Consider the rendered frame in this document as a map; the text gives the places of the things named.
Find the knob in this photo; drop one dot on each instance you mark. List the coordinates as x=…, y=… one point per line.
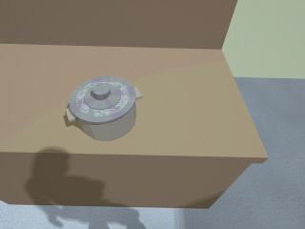
x=101, y=90

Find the table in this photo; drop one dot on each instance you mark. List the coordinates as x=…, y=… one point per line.
x=193, y=134

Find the lid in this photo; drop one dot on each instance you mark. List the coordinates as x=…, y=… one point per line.
x=86, y=107

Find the pot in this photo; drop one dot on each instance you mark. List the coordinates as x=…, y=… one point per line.
x=111, y=130

